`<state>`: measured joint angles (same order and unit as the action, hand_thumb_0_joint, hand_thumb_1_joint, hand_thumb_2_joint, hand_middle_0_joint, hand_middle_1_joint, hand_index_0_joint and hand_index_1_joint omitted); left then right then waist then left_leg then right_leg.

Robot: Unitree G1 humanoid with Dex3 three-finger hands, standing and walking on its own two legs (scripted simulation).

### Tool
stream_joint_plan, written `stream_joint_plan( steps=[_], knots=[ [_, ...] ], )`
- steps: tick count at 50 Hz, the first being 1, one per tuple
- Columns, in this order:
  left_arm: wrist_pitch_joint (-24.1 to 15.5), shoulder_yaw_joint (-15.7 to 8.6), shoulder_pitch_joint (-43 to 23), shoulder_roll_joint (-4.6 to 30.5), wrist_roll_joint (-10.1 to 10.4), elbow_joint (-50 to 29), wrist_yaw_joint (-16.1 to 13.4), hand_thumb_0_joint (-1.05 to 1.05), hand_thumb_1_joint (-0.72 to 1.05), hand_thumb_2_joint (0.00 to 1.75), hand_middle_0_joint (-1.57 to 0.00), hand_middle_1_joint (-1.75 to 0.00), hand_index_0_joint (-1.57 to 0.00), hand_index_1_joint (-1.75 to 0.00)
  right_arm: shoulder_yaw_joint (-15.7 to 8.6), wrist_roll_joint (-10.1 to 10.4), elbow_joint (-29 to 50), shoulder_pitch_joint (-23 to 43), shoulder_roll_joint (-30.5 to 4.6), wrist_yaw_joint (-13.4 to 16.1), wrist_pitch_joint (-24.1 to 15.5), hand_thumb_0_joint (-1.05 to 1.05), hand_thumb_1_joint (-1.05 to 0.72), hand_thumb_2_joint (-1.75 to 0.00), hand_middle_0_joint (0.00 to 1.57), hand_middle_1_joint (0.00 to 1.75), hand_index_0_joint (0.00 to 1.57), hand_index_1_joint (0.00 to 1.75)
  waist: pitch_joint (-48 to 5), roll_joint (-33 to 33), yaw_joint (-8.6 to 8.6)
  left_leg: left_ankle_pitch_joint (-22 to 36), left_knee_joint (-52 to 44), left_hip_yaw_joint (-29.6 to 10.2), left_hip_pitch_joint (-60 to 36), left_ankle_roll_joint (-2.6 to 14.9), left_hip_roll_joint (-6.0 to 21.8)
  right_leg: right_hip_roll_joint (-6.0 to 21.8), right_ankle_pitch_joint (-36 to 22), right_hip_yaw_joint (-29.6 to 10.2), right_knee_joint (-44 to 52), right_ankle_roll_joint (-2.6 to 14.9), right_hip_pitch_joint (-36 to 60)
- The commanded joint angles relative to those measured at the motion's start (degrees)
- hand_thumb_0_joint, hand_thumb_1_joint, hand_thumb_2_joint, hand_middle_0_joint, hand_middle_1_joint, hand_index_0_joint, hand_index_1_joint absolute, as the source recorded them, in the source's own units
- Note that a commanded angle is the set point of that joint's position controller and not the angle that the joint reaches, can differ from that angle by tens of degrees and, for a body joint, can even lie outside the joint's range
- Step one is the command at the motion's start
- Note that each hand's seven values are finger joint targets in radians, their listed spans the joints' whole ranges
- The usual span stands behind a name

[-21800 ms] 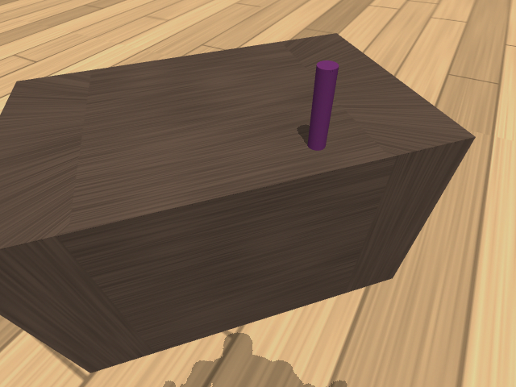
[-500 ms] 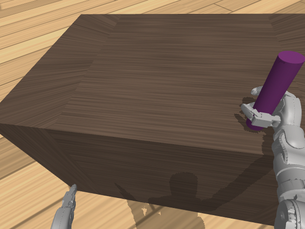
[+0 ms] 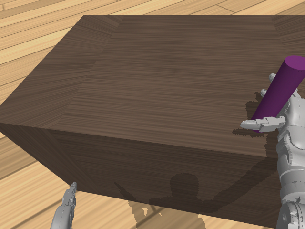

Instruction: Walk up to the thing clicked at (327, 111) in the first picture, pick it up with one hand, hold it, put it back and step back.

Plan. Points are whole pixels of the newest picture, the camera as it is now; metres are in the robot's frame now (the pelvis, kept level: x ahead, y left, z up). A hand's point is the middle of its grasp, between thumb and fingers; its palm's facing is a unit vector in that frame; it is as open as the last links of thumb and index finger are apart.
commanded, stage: withdraw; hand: right
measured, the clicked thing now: (274, 100) +0.44 -0.22 +0.13
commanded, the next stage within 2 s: rise in 0.16 s
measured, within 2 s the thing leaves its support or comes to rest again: neither
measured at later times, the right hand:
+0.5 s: hand out of the picture +0.42 -0.33 +0.21, palm faces +0.39 +0.88 -0.26, open 17.5 cm
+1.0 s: hand out of the picture +0.26 -0.30 +0.17, palm faces +0.42 +0.83 -0.37, open 17.6 cm
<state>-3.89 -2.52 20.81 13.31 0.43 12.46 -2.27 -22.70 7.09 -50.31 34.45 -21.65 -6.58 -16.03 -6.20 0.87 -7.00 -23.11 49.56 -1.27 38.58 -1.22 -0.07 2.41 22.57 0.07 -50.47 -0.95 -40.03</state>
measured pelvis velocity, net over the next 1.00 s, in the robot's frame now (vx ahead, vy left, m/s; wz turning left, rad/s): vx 0.02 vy -0.01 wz -0.02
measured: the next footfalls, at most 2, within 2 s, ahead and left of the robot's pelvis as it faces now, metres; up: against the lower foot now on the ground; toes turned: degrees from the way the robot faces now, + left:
none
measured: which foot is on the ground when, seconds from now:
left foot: down 0.00-1.00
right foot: down 0.00-1.00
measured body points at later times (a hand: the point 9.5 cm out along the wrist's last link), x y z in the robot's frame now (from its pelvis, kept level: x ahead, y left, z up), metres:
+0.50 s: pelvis +0.01 +0.00 +0.03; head +0.03 +0.01 +0.48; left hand +0.16 +0.26 -0.03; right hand +0.40 -0.37 +0.22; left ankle +0.01 +0.13 -0.69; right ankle +0.02 -0.13 -0.69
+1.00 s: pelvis +0.02 -0.01 +0.04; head +0.01 +0.01 +0.49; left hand +0.18 +0.26 -0.02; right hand +0.23 -0.34 +0.19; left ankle +0.01 +0.13 -0.69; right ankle +0.02 -0.13 -0.69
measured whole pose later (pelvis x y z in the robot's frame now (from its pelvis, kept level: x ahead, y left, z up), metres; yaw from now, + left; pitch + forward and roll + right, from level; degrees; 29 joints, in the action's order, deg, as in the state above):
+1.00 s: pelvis +0.02 -0.01 +0.04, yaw -1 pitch +0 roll +0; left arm -3.1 -7.3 20.2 14.6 3.2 24.8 -2.8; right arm -20.6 3.8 2.3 -10.8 -22.2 1.3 -6.0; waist -2.6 -2.4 2.2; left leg -17.0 30.7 -0.7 13.8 -1.7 1.5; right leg 0.9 16.3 0.2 -31.8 -0.4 -15.7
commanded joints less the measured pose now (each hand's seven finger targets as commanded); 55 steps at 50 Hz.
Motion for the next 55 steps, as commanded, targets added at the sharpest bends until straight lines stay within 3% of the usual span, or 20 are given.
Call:
stream_joint_plan(
  steps=[1,4,6,8,12,14,15,17,18,19,21,26,28,33,39,41,42,44,50,55],
  knots=[
    [-2.64,-6.54,0.30,10.20,0.65,-9.12,-1.04,0.00,-0.51,0.03,-0.06,-0.05,-0.06,-0.05,-3.81,1.16,19.02,26.68,-19.46,0.52,-2.83,0.00,0.43,-0.06,0.10,0.07,0.09,0.07,-24.39,-7.65,2.24,20.28,-7.22,1.87,-10.71,1.33,-1.00,-1.85,-18.76,0.30,6.89,1.39,18.97],
    [-2.65,-3.93,0.42,7.61,1.00,-6.37,-1.16,0.00,-0.51,0.02,-0.05,-0.05,-0.06,-0.05,-5.13,1.00,18.60,28.48,-21.93,0.62,-0.99,0.00,0.47,-0.04,0.08,0.05,0.07,0.05,-22.64,-9.38,2.86,20.30,-8.48,1.88,-11.22,1.46,-0.81,-1.68,-19.09,0.48,7.85,1.19,19.52],
    [-2.76,-1.48,-1.14,5.07,1.34,-3.37,-0.94,0.00,-0.51,0.02,-0.05,-0.05,-0.06,-0.04,-2.38,1.36,17.18,28.74,-18.67,-0.77,0.85,0.00,0.49,-0.03,0.07,0.05,0.06,0.05,-19.17,-9.39,2.89,19.29,-9.76,1.75,-11.41,1.42,-0.62,-1.70,-17.81,0.50,9.22,1.28,18.86],
    [-3.04,-2.58,-4.64,7.20,1.61,-1.54,-1.42,0.00,-0.51,0.02,-0.05,-0.05,-0.06,-0.04,-4.32,1.38,17.65,30.86,-23.77,-1.31,2.62,0.00,0.50,-0.04,0.07,0.05,0.06,0.05,-19.40,-10.70,3.79,17.78,-10.64,1.78,-11.66,1.65,-0.64,-1.37,-16.81,0.41,10.60,0.92,19.97],
    [-3.91,-2.04,-5.83,8.09,2.37,-1.61,-1.79,0.00,-0.51,0.02,-0.05,-0.05,-0.06,-0.04,-1.34,2.79,12.36,29.18,-20.02,-5.08,7.75,0.00,0.50,-0.04,0.06,0.04,0.06,0.04,-18.57,-4.22,2.52,17.49,-12.69,2.54,-13.92,1.20,-0.81,-1.28,-15.83,0.09,12.56,1.43,20.51],
    [-4.60,-4.58,-7.54,11.90,2.61,-3.27,-2.83,0.00,-0.56,0.07,-0.06,-0.05,-0.05,-0.06,-3.18,3.38,12.53,29.57,-23.64,-6.52,9.65,0.00,0.50,-0.05,0.06,0.06,0.06,0.06,-20.22,-2.15,2.71,20.04,-12.91,2.88,-15.33,1.02,-0.73,-1.24,-18.89,0.13,12.83,1.55,23.09],
    [-3.88,-5.68,-3.33,11.43,2.20,-1.18,-2.32,0.00,-0.53,0.05,-0.06,-0.05,-0.05,-0.05,-4.44,-3.93,17.85,31.42,-35.79,-3.11,7.83,0.00,0.54,-0.04,0.06,0.06,0.06,0.06,-17.84,-3.70,6.27,18.64,-14.09,2.79,-16.14,1.03,-0.16,-1.70,-18.19,1.12,13.81,1.22,22.32],
    [-3.59,-6.87,-1.15,12.35,2.62,-2.18,-1.52,0.00,-0.53,0.05,-0.05,-0.04,-0.05,-0.05,-1.07,-3.16,6.83,21.23,-25.32,-0.95,8.96,0.00,0.59,-0.04,0.06,0.06,0.06,0.06,-10.26,1.81,4.00,17.46,-15.31,3.41,-14.83,0.96,-0.67,-1.69,-16.27,1.32,15.28,1.63,20.30],
    [-3.38,-5.01,-0.67,9.61,2.60,-1.13,-0.86,0.00,-0.52,0.04,-0.05,-0.05,-0.05,-0.05,-0.10,-3.95,8.02,22.11,-25.30,-0.47,9.00,0.00,0.57,-0.04,0.06,0.06,0.06,0.06,-8.03,1.06,4.21,15.60,-16.09,3.13,-14.58,0.75,-0.32,-1.83,-13.87,1.69,15.90,1.81,19.20],
    [-2.83,-3.42,0.85,7.37,2.73,1.68,-0.33,0.00,-0.52,0.04,-0.05,-0.04,-0.05,-0.04,-0.70,-4.64,7.13,21.10,-26.87,0.28,9.24,0.00,0.60,-0.03,0.06,0.06,0.06,0.06,-8.19,1.45,5.21,16.02,-16.22,3.01,-15.03,0.70,-0.14,-2.03,-14.51,1.96,15.88,1.96,18.72],
    [-2.64,-3.38,-1.53,8.39,2.57,-1.21,0.14,0.00,-0.53,0.04,-0.05,-0.04,-0.05,-0.04,-4.52,-6.03,11.37,25.28,-34.64,2.03,8.59,0.00,0.61,-0.03,0.05,0.06,0.06,0.06,-12.61,0.13,5.86,17.95,-16.51,2.03,-17.91,0.45,0.47,-2.48,-16.32,2.58,15.68,2.14,19.33],
    [-2.37,-4.30,-4.79,9.98,2.79,-2.32,0.88,0.00,-0.51,0.05,-0.05,-0.05,-0.06,-0.04,-6.78,-7.22,14.67,26.16,-38.19,4.87,8.44,0.00,0.61,-0.04,0.05,0.06,0.05,0.06,-16.66,-4.30,6.67,21.32,-16.86,2.30,-19.60,1.08,0.31,-2.28,-20.60,2.42,16.57,1.42,24.40],
    [-2.51,-0.59,-5.15,6.52,2.82,-0.15,1.26,0.00,-0.52,0.05,-0.05,-0.04,-0.05,-0.04,-6.31,-7.40,16.29,25.75,-37.25,5.72,7.85,0.00,0.61,-0.04,0.05,0.06,0.05,0.06,-17.99,-8.23,7.72,21.92,-17.02,2.47,-20.95,1.57,0.19,-2.24,-22.27,2.33,16.81,0.95,25.36],
    [-3.63,-5.89,-3.87,12.14,2.71,-0.53,-0.14,0.00,-0.53,0.06,-0.05,-0.04,-0.05,-0.04,-4.84,-6.76,22.32,14.64,-33.27,7.17,7.89,0.00,0.59,-0.04,0.06,0.06,0.05,0.06,-16.58,-9.53,6.67,20.07,-18.46,3.42,-19.74,2.15,-0.45,-1.60,-21.43,2.05,18.53,0.50,29.47],
    [-3.46,-4.77,-1.50,8.21,3.27,4.58,0.31,0.00,-0.53,0.06,-0.05,-0.05,-0.05,-0.05,-4.40,-4.14,41.36,-8.81,-25.07,7.46,8.46,0.00,0.57,-0.05,0.06,0.06,0.05,0.06,-8.65,-8.69,9.17,19.85,-20.36,4.70,-21.54,2.48,-0.85,-1.14,-22.39,1.97,20.90,0.36,27.96],
    [-3.08,-8.17,-2.08,11.17,3.23,4.14,0.01,0.00,-0.53,0.06,-0.05,-0.05,-0.05,-0.05,-5.71,-3.46,49.09,-15.96,-23.78,7.83,8.53,0.00,0.57,-0.05,0.06,0.06,0.05,0.06,-8.07,-5.30,8.94,19.93,-21.02,4.86,-22.93,2.19,-1.02,-1.05,-22.13,1.81,21.74,0.69,28.07],
    [-2.96,-7.26,-3.41,9.89,3.17,3.29,0.15,0.00,-0.53,0.06,-0.05,-0.05,-0.05,-0.05,-5.17,-3.21,54.29,-18.42,-22.16,7.97,8.09,0.00,0.56,-0.05,0.06,0.06,0.05,0.06,-7.46,-6.71,9.48,19.91,-21.59,4.51,-24.14,2.21,-0.63,-1.39,-21.73,2.18,22.03,0.73,28.11],
    [-2.63,-10.04,-4.21,12.14,3.12,2.69,-0.59,0.00,-0.53,0.06,-0.05,-0.05,-0.05,-0.05,-5.60,-2.86,59.69,-25.83,-19.76,8.50,7.65,0.00,0.58,-0.05,0.05,0.06,0.05,0.06,-4.80,-3.39,9.07,19.38,-22.25,4.75,-25.04,1.93,-0.67,-1.30,-20.85,1.98,22.89,0.92,27.96],
    [-2.34,-8.36,-5.84,8.15,2.57,2.08,-1.51,0.00,-0.51,0.05,-0.05,-0.05,-0.05,-0.04,-5.04,-2.77,74.45,-41.81,-14.40,9.92,4.92,0.00,0.61,-0.04,0.05,0.06,0.05,0.06,-1.98,-5.05,9.80,17.72,-23.52,4.44,-27.12,1.74,-0.15,-1.90,-19.21,1.93,24.45,1.20,28.64],
    [-2.54,-7.84,-4.61,5.90,1.91,6.62,-1.11,0.00,-0.52,0.04,-0.05,-0.05,-0.05,-0.04,-3.28,-2.75,78.80,-54.43,-9.45,9.71,3.32,0.00,0.60,-0.04,0.05,0.06,0.05,0.06,3.63,-7.40,9.54,15.82,-24.19,4.24,-26.54,1.76,0.06,-2.31,-17.02,2.36,25.27,1.20,27.00]
  ],
)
